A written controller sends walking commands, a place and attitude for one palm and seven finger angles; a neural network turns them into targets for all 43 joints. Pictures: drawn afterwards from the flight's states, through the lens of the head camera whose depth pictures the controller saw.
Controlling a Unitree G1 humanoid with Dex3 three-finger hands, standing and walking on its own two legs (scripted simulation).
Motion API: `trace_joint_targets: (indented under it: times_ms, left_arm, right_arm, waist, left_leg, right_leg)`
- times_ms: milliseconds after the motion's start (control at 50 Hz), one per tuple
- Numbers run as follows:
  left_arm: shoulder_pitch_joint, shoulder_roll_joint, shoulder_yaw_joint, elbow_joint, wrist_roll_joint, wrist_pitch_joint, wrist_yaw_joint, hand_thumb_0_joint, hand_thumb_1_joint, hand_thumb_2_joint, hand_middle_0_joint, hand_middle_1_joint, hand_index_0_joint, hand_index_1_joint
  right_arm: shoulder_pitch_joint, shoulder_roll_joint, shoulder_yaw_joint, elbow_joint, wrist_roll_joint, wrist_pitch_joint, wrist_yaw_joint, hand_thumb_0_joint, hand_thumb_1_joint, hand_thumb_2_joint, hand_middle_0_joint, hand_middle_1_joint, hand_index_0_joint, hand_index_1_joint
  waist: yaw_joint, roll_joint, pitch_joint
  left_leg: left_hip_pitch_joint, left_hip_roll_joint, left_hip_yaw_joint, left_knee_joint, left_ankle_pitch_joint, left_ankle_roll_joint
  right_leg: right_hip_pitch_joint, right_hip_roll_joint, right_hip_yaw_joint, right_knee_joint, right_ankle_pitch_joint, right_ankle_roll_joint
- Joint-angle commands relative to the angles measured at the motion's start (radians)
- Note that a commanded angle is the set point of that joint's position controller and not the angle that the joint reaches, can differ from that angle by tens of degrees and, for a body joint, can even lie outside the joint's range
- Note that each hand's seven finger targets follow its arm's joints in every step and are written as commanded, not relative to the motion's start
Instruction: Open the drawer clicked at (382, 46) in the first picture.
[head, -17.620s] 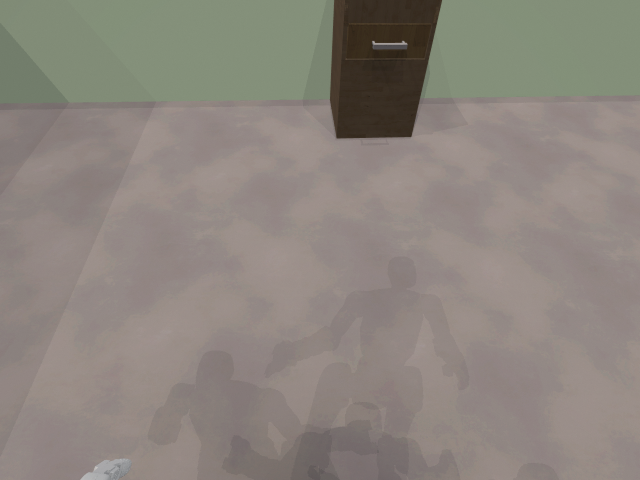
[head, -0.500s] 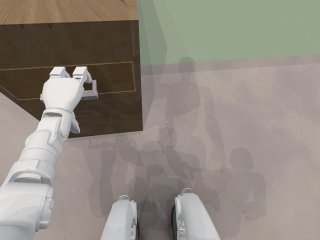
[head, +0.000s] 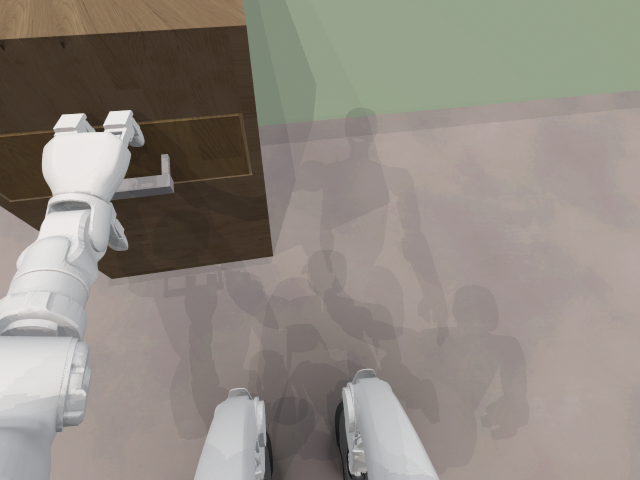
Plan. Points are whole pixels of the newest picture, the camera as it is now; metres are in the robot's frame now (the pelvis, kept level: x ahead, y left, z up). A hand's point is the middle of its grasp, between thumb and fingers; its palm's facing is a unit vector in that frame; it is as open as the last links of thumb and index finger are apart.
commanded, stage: lift the fingers back up to retry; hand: left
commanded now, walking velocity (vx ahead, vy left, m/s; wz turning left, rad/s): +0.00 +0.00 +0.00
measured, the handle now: (116, 178) +0.55 +0.27 -0.10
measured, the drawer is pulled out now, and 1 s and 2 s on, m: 0.00 0.00 0.00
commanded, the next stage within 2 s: re-aim the fingers above the handle in 0.22 s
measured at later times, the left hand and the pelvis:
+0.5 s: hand (100, 190) +0.49 +0.26 -0.04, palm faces -0.11 -0.01 -0.99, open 13.8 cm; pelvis +0.01 +0.01 +0.01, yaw +0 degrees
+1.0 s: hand (110, 192) +0.49 +0.25 -0.04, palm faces -0.11 -0.03 -0.99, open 13.8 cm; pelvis +0.01 +0.00 +0.02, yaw +0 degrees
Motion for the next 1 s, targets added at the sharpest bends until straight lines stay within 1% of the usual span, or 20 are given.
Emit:
trace_joint_targets:
  times_ms: [0,80,160,180,320,340,420,460,480,540,580,660,740,780,800,840,880,900,940,980]
  left_arm:
    - [-0.309,0.232,0.073,-0.124,-0.012,0.037,0.107,0.000,-0.500,0.300,-0.300,-1.200,-0.300,-1.200]
    - [-0.408,0.246,0.068,-0.235,-0.006,0.078,0.123,0.000,-0.500,0.300,-0.300,-1.200,-0.300,-1.200]
    - [-0.444,0.246,0.060,-0.312,-0.031,0.086,0.093,0.000,-0.500,0.300,-0.300,-1.200,-0.300,-1.200]
    - [-0.433,0.267,0.073,-0.315,-0.030,0.085,0.087,0.000,-0.500,0.300,-0.300,-1.200,-0.300,-1.200]
    - [-0.273,0.198,0.033,-0.123,-0.022,0.122,0.067,0.000,-0.500,0.300,-0.300,-1.200,-0.300,-1.200]
    - [-0.217,0.215,0.049,-0.096,-0.027,0.128,0.059,0.000,-0.500,0.300,-0.300,-1.200,-0.300,-1.200]
    - [-0.226,0.171,0.009,-0.099,-0.031,0.112,0.027,0.000,-0.500,0.300,-0.300,-1.200,-0.300,-1.200]
    - [-0.235,0.181,0.021,-0.106,-0.038,0.085,0.020,0.000,-0.500,0.300,-0.300,-1.200,-0.300,-1.200]
    - [-0.269,0.195,0.027,-0.149,-0.033,0.063,0.021,0.000,-0.500,0.300,-0.300,-1.200,-0.300,-1.200]
    - [-0.334,0.210,0.042,-0.266,-0.015,-0.003,0.041,0.000,-0.500,0.300,-0.300,-1.200,-0.300,-1.200]
    - [-0.353,0.232,0.068,-0.308,-0.002,-0.026,0.071,0.000,-0.500,0.300,-0.300,-1.200,-0.300,-1.200]
    - [-0.368,0.223,0.092,-0.305,0.002,0.009,0.144,0.000,-0.500,0.300,-0.300,-1.200,-0.300,-1.200]
    - [-0.328,0.170,0.057,-0.216,-0.004,0.111,0.167,0.000,-0.500,0.300,-0.300,-1.200,-0.300,-1.200]
    - [-0.290,0.144,0.033,-0.159,-0.015,0.162,0.139,0.000,-0.500,0.300,-0.300,-1.200,-0.300,-1.200]
    - [-0.300,0.132,0.009,-0.148,-0.022,0.183,0.119,0.000,-0.500,0.300,-0.300,-1.200,-0.300,-1.200]
    - [-0.315,0.160,0.011,-0.154,-0.030,0.193,0.087,0.000,-0.500,0.300,-0.300,-1.200,-0.300,-1.200]
    - [-0.335,0.189,0.017,-0.164,-0.038,0.181,0.053,0.000,-0.500,0.300,-0.300,-1.200,-0.300,-1.200]
    - [-0.317,0.216,0.037,-0.167,-0.041,0.165,0.040,0.000,-0.500,0.300,-0.300,-1.200,-0.300,-1.200]
    - [-0.326,0.212,0.024,-0.164,-0.034,0.125,0.025,0.000,-0.500,0.300,-0.300,-1.200,-0.300,-1.200]
    - [-0.317,0.220,0.033,-0.177,-0.025,0.075,0.025,0.000,-0.500,0.300,-0.300,-1.200,-0.300,-1.200]
  right_arm:
    - [0.136,-0.168,-0.063,-0.049,0.000,-0.010,0.002,0.000,-0.900,-0.900,0.200,0.300,0.200,0.300]
    - [0.157,-0.176,-0.078,-0.036,-0.001,-0.002,0.013,0.000,-0.900,-0.900,0.200,0.300,0.200,0.300]
    - [0.158,-0.171,-0.082,-0.027,0.001,0.001,0.005,0.000,-0.900,-0.900,0.200,0.300,0.200,0.300]
    - [0.161,-0.173,-0.080,-0.020,0.001,0.003,0.003,0.000,-0.900,-0.900,0.200,0.300,0.200,0.300]
    - [0.129,-0.160,-0.056,-0.022,0.003,0.018,0.006,0.000,-0.900,-0.900,0.200,0.300,0.200,0.300]
    - [0.122,-0.164,-0.051,-0.033,0.003,0.020,0.009,0.000,-0.900,-0.900,0.200,0.300,0.200,0.300]
    - [0.121,-0.158,-0.053,-0.059,0.009,0.019,0.006,0.000,-0.900,-0.900,0.200,0.300,0.200,0.300]
    - [0.115,-0.159,-0.056,-0.059,0.009,0.015,0.002,0.000,-0.900,-0.900,0.200,0.300,0.200,0.300]
    - [0.121,-0.161,-0.059,-0.062,0.008,0.012,-0.002,0.000,-0.900,-0.900,0.200,0.300,0.200,0.300]
    - [0.125,-0.160,-0.072,-0.055,-0.002,0.005,-0.006,0.000,-0.900,-0.900,0.200,0.300,0.200,0.300]
    - [0.129,-0.163,-0.079,-0.044,-0.009,0.007,-0.005,0.000,-0.900,-0.900,0.200,0.300,0.200,0.300]
    - [0.129,-0.165,-0.084,-0.029,-0.018,0.018,0.007,0.000,-0.900,-0.900,0.200,0.300,0.200,0.300]
    - [0.134,-0.165,-0.085,-0.023,-0.012,0.030,0.026,0.000,-0.900,-0.900,0.200,0.300,0.200,0.300]
    - [0.140,-0.168,-0.082,-0.025,-0.004,0.035,0.031,0.000,-0.900,-0.900,0.200,0.300,0.200,0.300]
    - [0.138,-0.169,-0.079,-0.025,0.001,0.037,0.031,0.000,-0.900,-0.900,0.200,0.300,0.200,0.300]
    - [0.137,-0.172,-0.074,-0.030,0.006,0.038,0.024,0.000,-0.900,-0.900,0.200,0.300,0.200,0.300]
    - [0.134,-0.171,-0.063,-0.035,0.009,0.036,0.014,0.000,-0.900,-0.900,0.200,0.300,0.200,0.300]
    - [0.130,-0.170,-0.060,-0.037,0.010,0.035,0.009,0.000,-0.900,-0.900,0.200,0.300,0.200,0.300]
    - [0.119,-0.162,-0.054,-0.038,0.009,0.026,-0.001,0.000,-0.900,-0.900,0.200,0.300,0.200,0.300]
    - [0.115,-0.159,-0.053,-0.041,0.005,0.016,-0.008,0.000,-0.900,-0.900,0.200,0.300,0.200,0.300]
  waist:
    - [0.010,0.088,-0.503]
    - [-0.002,0.132,-0.675]
    - [-0.015,0.124,-0.729]
    - [-0.007,0.140,-0.738]
    - [-0.004,0.056,-0.448]
    - [0.016,0.045,-0.430]
    - [0.002,0.023,-0.435]
    - [-0.002,0.014,-0.422]
    - [-0.008,0.015,-0.450]
    - [-0.002,0.103,-0.569]
    - [0.002,0.140,-0.608]
    - [0.010,0.163,-0.616]
    - [0.012,0.143,-0.601]
    - [0.011,0.117,-0.597]
    - [0.002,0.101,-0.563]
    - [-0.002,0.066,-0.558]
    - [-0.009,0.045,-0.548]
    - [0.003,0.036,-0.533]
    - [-0.011,0.019,-0.483]
    - [-0.007,0.042,-0.462]
  left_leg:
    - [0.301,-0.019,-0.006,-0.161,0.334,0.017]
    - [0.435,-0.010,-0.021,-0.156,0.451,0.011]
    - [0.507,-0.011,-0.029,-0.167,0.498,0.013]
    - [0.524,-0.011,-0.032,-0.169,0.518,0.011]
    - [0.374,-0.012,0.000,-0.198,0.412,0.023]
    - [0.344,-0.016,0.009,-0.202,0.388,0.024]
    - [0.327,-0.018,0.013,-0.206,0.374,0.027]
    - [0.324,-0.016,0.011,-0.199,0.362,0.028]
    - [0.337,-0.014,0.005,-0.195,0.361,0.027]
    - [0.431,-0.012,-0.014,-0.174,0.436,0.020]
    - [0.492,-0.006,-0.036,-0.164,0.499,0.008]
    - [0.543,0.001,-0.057,-0.162,0.582,-0.013]
    - [0.552,0.003,-0.054,-0.184,0.579,-0.015]
    - [0.549,0.002,-0.046,-0.202,0.572,-0.011]
    - [0.532,0.001,-0.042,-0.215,0.532,-0.008]
    - [0.499,-0.006,-0.027,-0.228,0.472,0.006]
    - [0.458,-0.010,-0.017,-0.234,0.431,0.017]
    - [0.429,-0.014,-0.010,-0.233,0.399,0.020]
    - [0.377,-0.016,-0.002,-0.227,0.341,0.029]
    - [0.356,-0.017,0.003,-0.219,0.326,0.031]
  right_leg:
    - [0.302,0.027,-0.006,-0.117,0.175,-0.043]
    - [0.354,0.027,-0.008,-0.110,0.278,-0.036]
    - [0.403,0.027,-0.006,-0.131,0.330,-0.032]
    - [0.405,0.026,-0.007,-0.127,0.341,-0.033]
    - [0.378,0.026,-0.013,-0.165,0.278,-0.038]
    - [0.400,0.028,-0.008,-0.168,0.269,-0.040]
    - [0.417,0.028,-0.002,-0.173,0.280,-0.039]
    - [0.396,0.027,0.002,-0.171,0.265,-0.039]
    - [0.391,0.027,0.001,-0.164,0.255,-0.036]
    - [0.354,0.026,-0.002,-0.131,0.278,-0.041]
    - [0.307,0.027,-0.009,-0.111,0.281,-0.043]
    - [0.267,0.026,-0.026,-0.095,0.284,-0.044]
    - [0.296,0.027,-0.036,-0.116,0.300,-0.041]
    - [0.332,0.026,-0.037,-0.130,0.315,-0.039]
    - [0.343,0.029,-0.037,-0.148,0.302,-0.039]
    - [0.393,0.028,-0.027,-0.171,0.296,-0.036]
    - [0.431,0.027,-0.015,-0.180,0.294,-0.034]
    - [0.448,0.026,-0.009,-0.183,0.278,-0.035]
    - [0.438,0.026,0.001,-0.192,0.238,-0.035]
    - [0.417,0.026,0.008,-0.188,0.217,-0.037]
